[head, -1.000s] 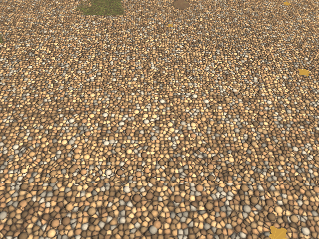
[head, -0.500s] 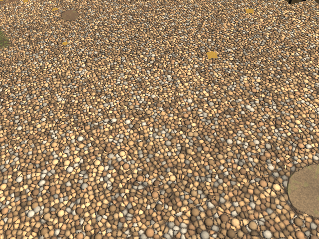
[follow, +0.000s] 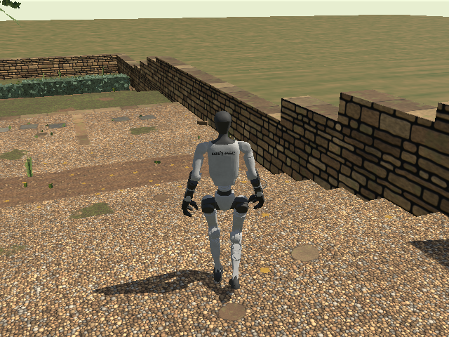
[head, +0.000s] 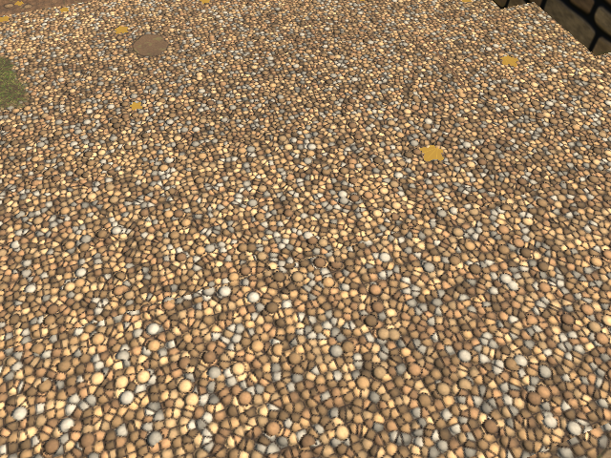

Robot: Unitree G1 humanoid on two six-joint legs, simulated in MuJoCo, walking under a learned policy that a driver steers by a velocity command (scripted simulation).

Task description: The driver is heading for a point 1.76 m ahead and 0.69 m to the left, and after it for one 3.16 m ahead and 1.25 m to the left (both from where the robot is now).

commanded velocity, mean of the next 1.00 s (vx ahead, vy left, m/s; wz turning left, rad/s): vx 0.04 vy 0.00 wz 0.51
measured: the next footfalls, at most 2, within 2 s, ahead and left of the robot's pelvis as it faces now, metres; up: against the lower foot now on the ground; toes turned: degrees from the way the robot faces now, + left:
right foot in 0.62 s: +0.16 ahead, -0.12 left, +0.00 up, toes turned +30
left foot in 1.16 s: +0.01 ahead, +0.02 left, +0.00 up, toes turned +31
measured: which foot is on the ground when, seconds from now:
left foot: down 0.00-0.62, up 0.64-1.00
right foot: up 0.00-0.60, down 0.62-1.00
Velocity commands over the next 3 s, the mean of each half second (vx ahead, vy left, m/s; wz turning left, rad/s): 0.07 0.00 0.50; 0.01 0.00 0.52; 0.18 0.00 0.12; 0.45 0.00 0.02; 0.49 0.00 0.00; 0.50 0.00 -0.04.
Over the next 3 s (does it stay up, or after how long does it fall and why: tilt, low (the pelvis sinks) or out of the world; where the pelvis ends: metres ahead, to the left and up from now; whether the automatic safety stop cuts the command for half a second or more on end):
stays up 0.76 0.41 -0.16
